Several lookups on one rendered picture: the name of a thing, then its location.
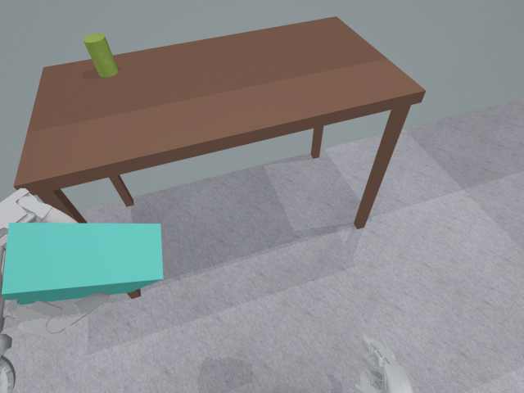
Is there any table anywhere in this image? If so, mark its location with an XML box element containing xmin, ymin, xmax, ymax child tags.
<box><xmin>13</xmin><ymin>16</ymin><xmax>426</xmax><ymax>299</ymax></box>

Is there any sponge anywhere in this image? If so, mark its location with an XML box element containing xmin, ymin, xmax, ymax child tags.
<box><xmin>2</xmin><ymin>223</ymin><xmax>163</xmax><ymax>305</ymax></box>

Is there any robot left hand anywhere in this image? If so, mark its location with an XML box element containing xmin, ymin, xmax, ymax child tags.
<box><xmin>0</xmin><ymin>188</ymin><xmax>110</xmax><ymax>341</ymax></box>

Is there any robot right hand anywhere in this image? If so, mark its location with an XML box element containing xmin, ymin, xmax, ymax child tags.
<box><xmin>355</xmin><ymin>336</ymin><xmax>414</xmax><ymax>393</ymax></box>

